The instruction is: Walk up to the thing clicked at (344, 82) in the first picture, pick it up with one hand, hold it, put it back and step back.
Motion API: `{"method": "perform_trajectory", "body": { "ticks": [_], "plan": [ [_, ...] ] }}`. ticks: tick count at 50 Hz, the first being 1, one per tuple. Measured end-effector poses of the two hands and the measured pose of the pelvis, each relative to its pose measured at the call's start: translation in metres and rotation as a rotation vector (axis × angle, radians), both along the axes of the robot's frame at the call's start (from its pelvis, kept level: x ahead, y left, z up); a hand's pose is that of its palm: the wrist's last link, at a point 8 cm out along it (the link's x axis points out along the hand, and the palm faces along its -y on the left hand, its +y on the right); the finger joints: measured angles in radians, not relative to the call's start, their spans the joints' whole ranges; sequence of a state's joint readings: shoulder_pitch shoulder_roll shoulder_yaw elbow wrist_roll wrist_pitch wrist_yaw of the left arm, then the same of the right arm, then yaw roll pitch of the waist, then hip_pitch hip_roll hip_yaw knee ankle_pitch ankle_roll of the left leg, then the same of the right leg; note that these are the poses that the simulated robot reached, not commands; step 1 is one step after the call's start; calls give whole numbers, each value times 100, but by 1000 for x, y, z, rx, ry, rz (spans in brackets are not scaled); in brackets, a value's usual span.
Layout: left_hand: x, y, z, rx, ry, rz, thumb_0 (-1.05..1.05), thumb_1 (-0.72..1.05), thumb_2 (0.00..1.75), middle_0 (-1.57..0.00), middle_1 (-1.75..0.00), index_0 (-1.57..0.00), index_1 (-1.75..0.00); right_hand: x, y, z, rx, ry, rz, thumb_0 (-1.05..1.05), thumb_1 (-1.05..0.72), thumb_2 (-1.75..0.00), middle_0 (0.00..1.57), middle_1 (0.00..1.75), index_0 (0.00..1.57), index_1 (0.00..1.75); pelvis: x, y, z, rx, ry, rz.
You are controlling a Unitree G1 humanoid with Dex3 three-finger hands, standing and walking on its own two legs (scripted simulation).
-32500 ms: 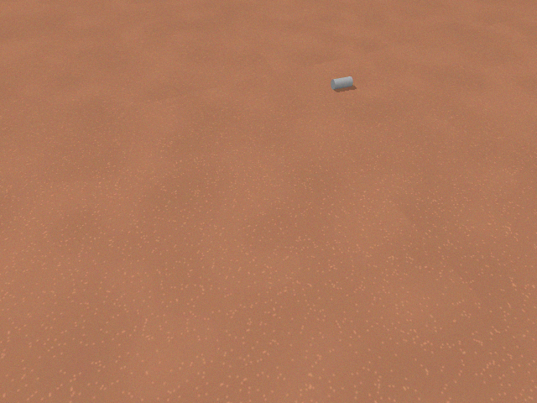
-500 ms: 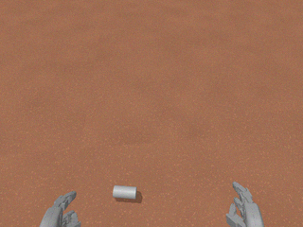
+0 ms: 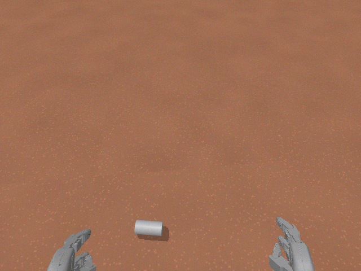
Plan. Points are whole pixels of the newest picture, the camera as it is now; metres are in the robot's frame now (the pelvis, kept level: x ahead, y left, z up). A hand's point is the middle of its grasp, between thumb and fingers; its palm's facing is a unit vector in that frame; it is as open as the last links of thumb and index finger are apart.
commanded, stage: home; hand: left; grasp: from above
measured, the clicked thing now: (149, 227) +0.46 +0.14 -0.68
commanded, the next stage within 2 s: stand in 0.12 s
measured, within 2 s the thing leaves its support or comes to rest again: neither
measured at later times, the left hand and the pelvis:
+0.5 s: hand out of the picture +0.11 +0.24 -0.10, palm faces +0.04 -0.94 -0.34, open 7.4 cm; pelvis +0.00 +0.00 +0.03, yaw +0 degrees
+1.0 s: hand out of the picture +0.02 +0.24 -0.10, palm faces +0.06 -0.94 -0.33, open 7.4 cm; pelvis +0.00 +0.00 +0.06, yaw +1 degrees
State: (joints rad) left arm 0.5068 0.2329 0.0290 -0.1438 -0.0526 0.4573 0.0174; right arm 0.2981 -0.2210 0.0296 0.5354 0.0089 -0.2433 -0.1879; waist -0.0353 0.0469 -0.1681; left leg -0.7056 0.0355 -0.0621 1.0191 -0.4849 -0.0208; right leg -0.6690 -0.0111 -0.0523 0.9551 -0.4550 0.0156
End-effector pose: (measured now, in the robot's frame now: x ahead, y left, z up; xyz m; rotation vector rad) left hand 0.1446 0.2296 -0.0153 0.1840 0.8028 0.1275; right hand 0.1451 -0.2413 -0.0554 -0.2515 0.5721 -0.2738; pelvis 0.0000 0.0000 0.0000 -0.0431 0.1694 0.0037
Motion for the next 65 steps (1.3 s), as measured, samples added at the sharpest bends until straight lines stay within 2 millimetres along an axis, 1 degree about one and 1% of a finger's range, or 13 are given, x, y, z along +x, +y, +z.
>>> {"method": "perform_trajectory", "body": {
  "ticks": [11, 12, 14, 17, 20, 23, 27, 32, 35, 41, 45, 49, 65],
  "plan": [
    [1, -3, 0, 0, -3, 1, 1, 90, 89, -20, -30, -20, -30, 1, -4, 0, -5, -5, -6, 1, -90, -89, 20, 30, 20, 30, 1, -3, 0, 2, 1, 1],
    [3, -2, -2, 24, -18, -15, 1, 90, 89, -20, -30, -20, -30, 1, -5, -2, -20, 20, 18, 1, -90, -89, 20, 30, 20, 30, -1, -3, 1, 5, -22, 4],
    [6, 5, -13, 72, -37, -36, 1, 90, 89, -20, -30, -20, -30, -2, -8, -12, -46, 151, 98, 1, -90, -89, 20, 30, 20, 30, -5, -3, 6, 20, -71, 3],
    [1, 19, -30, 110, 7, -33, 1, 90, 89, -20, -30, -20, -30, -10, -16, -20, -45, 313, 150, 1, -90, -89, 20, 30, 20, 30, -7, -3, 13, 38, -113, 5],
    [-14, 33, -41, 118, 78, -2, 1, 90, 89, -20, -30, -20, -30, -22, -26, -19, -22, 389, 123, 1, -90, -89, 21, 30, 20, 30, -7, -2, 20, 46, -139, 3],
    [-34, 44, -49, 121, 160, 34, 1, 90, 89, -20, -30, -20, -30, -35, -33, -17, -15, 441, 89, 1, -90, -89, 20, 30, 20, 30, -5, 0, 27, 44, -160, 4],
    [-64, 53, -56, 114, 265, 79, 1, 90, 89, -20, -30, -20, -30, -52, -36, -15, -8, 507, 50, 1, -90, -89, 20, 30, 20, 30, -4, 2, 36, 38, -184, 6],
    [-99, 55, -58, 96, 377, 118, 1, 90, 89, -20, -30, -20, -30, -69, -33, -13, 13, 580, 24, 1, -90, -89, 20, 30, 20, 30, -2, 3, 47, 34, -207, 12],
    [-115, 53, -57, 85, 432, 134, 1, 90, 89, -20, -30, -20, -30, -75, -29, -12, 29, 608, 16, 1, -90, -89, 20, 30, 20, 30, -1, 4, 53, 35, -217, 14],
    [-134, 52, -53, 77, 494, 157, 1, 90, 89, -20, -30, -20, -30, -82, -24, -12, 52, 641, 10, 0, -90, -89, 20, 30, 20, 30, -2, 5, 60, 39, -234, 17],
    [-137, 53, -50, 83, 506, 163, 1, 90, 89, -20, -30, -20, -30, -83, -24, -12, 59, 649, 10, 0, -90, -89, 20, 30, 20, 30, -3, 4, 63, 42, -242, 19],
    [-135, 54, -47, 92, 503, 164, 1, 90, 89, -20, -30, -20, -30, -83, -27, -11, 60, 653, 10, 0, -90, -89, 20, 30, 20, 30, -4, 2, 65, 43, -246, 21],
    [-113, 53, -43, 101, 480, 143, 0, 90, 89, -20, -30, -20, -30, -86, -46, -7, 41, 683, -12, 0, -90, -89, 20, 30, 20, 30, -1, -4, 67, 40, -239, 21]
  ]
}}
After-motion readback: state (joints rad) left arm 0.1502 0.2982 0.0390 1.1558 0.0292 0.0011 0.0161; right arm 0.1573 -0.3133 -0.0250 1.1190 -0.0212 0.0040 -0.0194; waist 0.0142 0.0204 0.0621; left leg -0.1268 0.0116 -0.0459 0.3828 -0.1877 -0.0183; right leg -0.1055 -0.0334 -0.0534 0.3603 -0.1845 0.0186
